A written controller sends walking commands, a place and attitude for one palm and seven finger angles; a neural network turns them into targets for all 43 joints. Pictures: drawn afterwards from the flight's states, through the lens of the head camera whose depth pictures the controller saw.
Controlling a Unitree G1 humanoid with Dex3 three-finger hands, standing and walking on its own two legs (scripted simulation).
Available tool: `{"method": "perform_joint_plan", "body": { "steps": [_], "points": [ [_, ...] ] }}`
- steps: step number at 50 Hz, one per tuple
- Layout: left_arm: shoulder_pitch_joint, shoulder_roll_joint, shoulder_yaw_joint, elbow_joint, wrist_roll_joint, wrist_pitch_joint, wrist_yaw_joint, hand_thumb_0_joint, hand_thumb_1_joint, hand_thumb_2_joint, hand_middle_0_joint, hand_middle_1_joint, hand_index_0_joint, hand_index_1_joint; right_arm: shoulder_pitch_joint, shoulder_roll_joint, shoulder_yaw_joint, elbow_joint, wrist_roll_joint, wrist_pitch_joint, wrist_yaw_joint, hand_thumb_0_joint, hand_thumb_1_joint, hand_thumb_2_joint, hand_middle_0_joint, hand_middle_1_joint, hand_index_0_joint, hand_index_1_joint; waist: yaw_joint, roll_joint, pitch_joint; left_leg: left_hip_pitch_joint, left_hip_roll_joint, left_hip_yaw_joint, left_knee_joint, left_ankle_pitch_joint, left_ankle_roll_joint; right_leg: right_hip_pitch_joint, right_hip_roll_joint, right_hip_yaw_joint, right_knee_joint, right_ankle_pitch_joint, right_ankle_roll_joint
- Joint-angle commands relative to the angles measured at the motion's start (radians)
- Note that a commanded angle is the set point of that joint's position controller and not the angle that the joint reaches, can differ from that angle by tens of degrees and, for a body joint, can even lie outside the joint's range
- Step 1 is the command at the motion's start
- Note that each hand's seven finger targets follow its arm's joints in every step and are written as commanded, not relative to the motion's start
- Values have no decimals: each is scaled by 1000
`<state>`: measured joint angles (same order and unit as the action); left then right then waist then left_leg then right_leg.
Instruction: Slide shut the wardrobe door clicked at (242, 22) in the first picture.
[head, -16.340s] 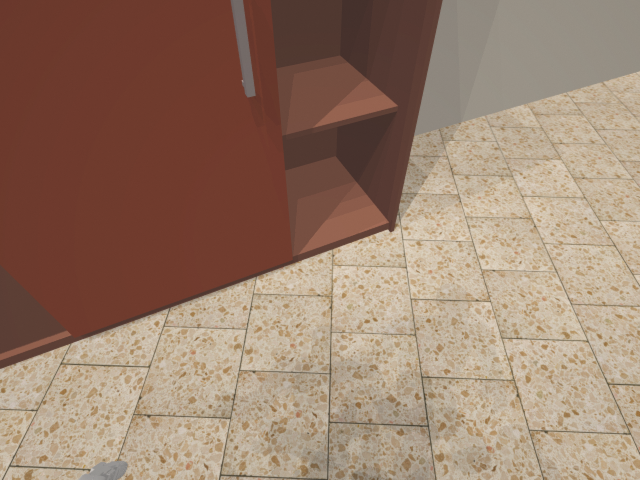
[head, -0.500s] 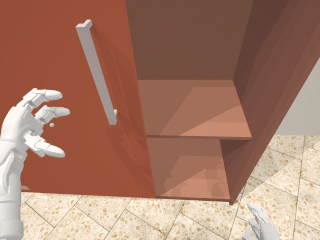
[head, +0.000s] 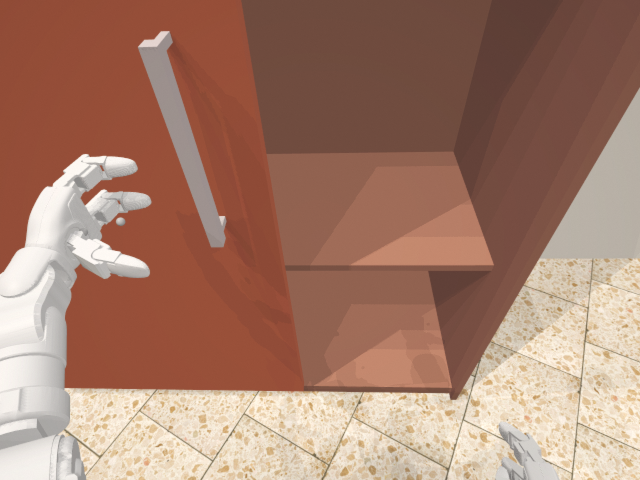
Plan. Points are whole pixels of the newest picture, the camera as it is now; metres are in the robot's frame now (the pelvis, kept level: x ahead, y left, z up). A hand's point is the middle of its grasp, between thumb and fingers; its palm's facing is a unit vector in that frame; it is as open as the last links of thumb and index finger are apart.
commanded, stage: move the hooked fingers beside the handle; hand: left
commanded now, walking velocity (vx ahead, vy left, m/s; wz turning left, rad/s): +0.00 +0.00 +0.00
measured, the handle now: (195, 156) +0.49 +0.19 +0.17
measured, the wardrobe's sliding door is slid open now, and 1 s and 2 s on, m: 0.45 0.45 0.45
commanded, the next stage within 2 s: feel for the door with the fingertips in 1.42 s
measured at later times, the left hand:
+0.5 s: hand (140, 194) +0.42 +0.24 +0.17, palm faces +0.03 -1.00 -0.05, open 14.0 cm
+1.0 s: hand (145, 194) +0.43 +0.24 +0.16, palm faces +0.02 -1.00 -0.04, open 14.0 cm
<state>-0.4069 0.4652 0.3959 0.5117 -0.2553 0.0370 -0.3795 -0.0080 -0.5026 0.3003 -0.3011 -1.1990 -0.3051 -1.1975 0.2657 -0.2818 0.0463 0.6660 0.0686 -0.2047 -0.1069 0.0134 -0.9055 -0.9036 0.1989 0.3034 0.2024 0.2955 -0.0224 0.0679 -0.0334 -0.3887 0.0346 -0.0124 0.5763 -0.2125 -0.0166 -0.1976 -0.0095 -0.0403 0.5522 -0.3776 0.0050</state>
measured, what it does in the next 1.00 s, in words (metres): stands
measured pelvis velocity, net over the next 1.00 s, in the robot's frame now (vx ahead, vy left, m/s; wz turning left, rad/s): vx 0.01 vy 0.01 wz -0.02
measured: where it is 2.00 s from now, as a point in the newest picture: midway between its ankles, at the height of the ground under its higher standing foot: outside the picture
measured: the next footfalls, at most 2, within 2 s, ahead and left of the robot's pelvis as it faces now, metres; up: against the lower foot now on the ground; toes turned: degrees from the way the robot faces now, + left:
none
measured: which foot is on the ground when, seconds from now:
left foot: down 0.00-1.00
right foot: down 0.00-1.00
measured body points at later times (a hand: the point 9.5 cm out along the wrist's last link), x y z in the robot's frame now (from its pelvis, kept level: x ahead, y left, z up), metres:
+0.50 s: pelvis +0.00 +0.00 +0.00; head +0.02 -0.01 +0.45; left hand +0.41 +0.30 +0.17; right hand +0.09 -0.27 -0.11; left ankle +0.05 +0.13 -0.73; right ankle -0.05 -0.12 -0.73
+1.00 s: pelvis +0.01 +0.01 +0.00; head +0.03 +0.00 +0.45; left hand +0.42 +0.30 +0.16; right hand +0.08 -0.26 -0.11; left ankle +0.05 +0.13 -0.73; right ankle -0.05 -0.12 -0.73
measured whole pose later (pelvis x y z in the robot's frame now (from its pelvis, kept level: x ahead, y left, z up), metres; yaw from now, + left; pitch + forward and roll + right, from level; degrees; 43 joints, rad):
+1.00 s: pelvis +0.01 +0.01 +0.00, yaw -1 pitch +5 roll -1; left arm -0.59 0.50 0.41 0.76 -0.20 -0.06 -0.36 -0.01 -0.50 0.30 -0.30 -1.20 -0.30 -1.20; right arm 0.35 -0.30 0.02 0.66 0.06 -0.11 -0.07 0.01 -0.91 -0.90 0.20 0.30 0.20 0.30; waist -0.07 0.05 -0.05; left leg -0.47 0.04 0.01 0.63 -0.24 -0.01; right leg -0.28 0.00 -0.02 0.58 -0.39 0.01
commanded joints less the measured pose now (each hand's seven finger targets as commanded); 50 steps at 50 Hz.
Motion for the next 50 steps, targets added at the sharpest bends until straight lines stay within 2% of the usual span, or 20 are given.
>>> {"method": "perform_joint_plan", "body": {
  "steps": [1,4,6,9,12,14,17,19,21,27,29,31,33,34,37,38,43,46,48,50],
  "points": [
    [-397,321,96,-140,-16,-79,-3,0,-500,300,-300,-1200,-300,-1200,-45,-138,-52,-135,-2,-35,-7,0,-900,-900,200,300,200,300,-2,-8,-221,263,-33,7,-34,138,59,-137,29,-8,-91,331,-9],
    [-479,288,48,-157,-9,-97,-7,0,-500,300,-300,-1200,-300,-1200,-36,-135,-55,-137,0,-33,-4,0,-900,-900,200,300,200,300,-19,18,-241,285,-33,5,-28,137,60,-152,31,-9,-90,322,-11],
    [-478,307,66,-150,-6,-106,-2,0,-500,300,-300,-1200,-300,-1200,-25,-139,-58,-135,-3,-31,-3,0,-900,-900,200,300,200,300,-12,34,-264,299,-30,-3,-27,155,57,-149,32,-13,-81,327,-16],
    [-470,290,58,-140,-8,-111,4,0,-500,300,-300,-1200,-300,-1200,-15,-140,-61,-132,-3,-27,2,0,-900,-900,200,300,200,300,-14,5,-271,299,-30,-2,-25,169,60,-145,35,-13,-82,344,-15],
    [-516,296,52,-68,0,-101,11,0,-500,300,-300,-1200,-300,-1200,-5,-145,-61,-118,-2,-18,1,0,-900,-900,200,300,200,300,-24,-5,-218,263,-28,-3,-32,128,58,-178,33,-11,-87,305,-12],
    [-534,339,85,-56,10,-108,23,0,-500,300,-300,-1200,-300,-1200,7,-151,-66,-116,-6,-15,3,0,-900,-900,200,300,200,300,-19,-19,-244,260,-28,-2,-27,135,61,-164,34,-10,-85,308,-14],
    [-583,345,80,-55,21,-125,25,0,-500,300,-300,-1200,-300,-1200,21,-149,-67,-117,-9,-9,5,0,-900,-900,200,300,200,300,-28,5,-289,286,-28,2,-16,170,60,-158,33,-5,-74,341,-13],
    [-582,354,87,-21,22,-136,25,0,-500,300,-300,-1200,-300,-1200,29,-148,-65,-113,-10,-3,8,0,-900,-900,200,300,200,300,-27,24,-281,273,-27,5,-9,173,60,-155,35,-3,-72,350,-15],
    [-605,379,100,35,26,-143,18,0,-500,300,-300,-1200,-300,-1200,43,-155,-67,-105,-10,5,9,0,-900,-900,200,300,200,300,-33,-7,-268,252,-25,5,-9,164,60,-164,36,-4,-68,347,-13],
    [-651,359,66,106,34,-156,-7,0,-500,300,-300,-1200,-300,-1200,67,-160,-73,-107,-9,20,16,0,-900,-900,200,300,200,300,-45,8,-291,252,-28,8,10,183,61,-181,36,-1,-56,371,-13],
    [-652,404,103,141,35,-160,-6,0,-500,300,-300,-1200,-300,-1200,79,-169,-77,-99,-11,28,17,0,-900,-900,200,300,200,300,-44,-19,-300,233,-29,14,19,185,66,-172,36,3,-55,389,-11],
    [-711,384,67,158,41,-166,-14,0,-500,300,-300,-1200,-300,-1200,83,-168,-75,-97,-10,35,16,0,-900,-900,200,300,200,300,-61,10,-279,228,-28,15,20,165,64,-204,36,5,-55,363,-10],
    [-695,423,97,178,46,-178,-14,0,-500,300,-300,-1200,-300,-1200,98,-174,-79,-91,-12,43,18,0,-900,-900,200,300,200,300,-50,-17,-297,226,-25,12,30,194,68,-184,37,3,-49,388,-14],
    [-691,394,74,146,46,-186,-18,0,-500,300,-300,-1200,-300,-1200,92,-169,-79,-103,-11,43,22,0,-900,-900,200,300,200,300,-47,36,-321,243,-29,14,28,201,64,-184,36,6,-43,394,-15],
    [-637,396,99,112,36,-192,-17,0,-500,300,-300,-1200,-300,-1200,92,-169,-83,-116,-13,48,27,0,-900,-900,200,300,200,300,-33,25,-365,280,-26,5,31,246,62,-173,40,-2,-35,419,-17],
    [-616,389,94,119,32,-188,-16,0,-500,300,-300,-1200,-300,-1200,94,-170,-84,-114,-12,52,29,0,-900,-900,200,300,200,300,-35,-5,-353,263,-24,8,35,250,66,-164,42,-2,-38,430,-17],
    [-593,383,97,38,30,-176,2,0,-500,300,-300,-1200,-300,-1200,72,-165,-84,-132,-8,55,34,0,-900,-900,200,300,200,300,-24,26,-333,264,-22,7,25,238,65,-169,42,-6,-42,405,-20],
    [-637,346,67,-7,29,-168,20,0,-500,300,-300,-1200,-300,-1200,64,-159,-82,-131,-6,54,31,0,-900,-900,200,300,200,300,-46,45,-312,286,-17,-2,12,201,60,-206,44,-11,-49,356,-16],
    [-614,359,84,18,26,-160,32,0,-500,300,-300,-1200,-300,-1200,62,-162,-77,-129,-8,55,27,0,-900,-900,200,300,200,300,-39,-8,-289,255,-18,-1,9,177,65,-194,46,-10,-58,339,-18],
    [-620,366,90,14,35,-160,35,0,-500,300,-300,-1200,-300,-1200,60,-159,-76,-128,-9,51,26,0,-900,-900,200,300,200,300,-38,35,-305,266,-21,1,9,183,62,-190,43,-5,-51,350,-18]
  ]
}}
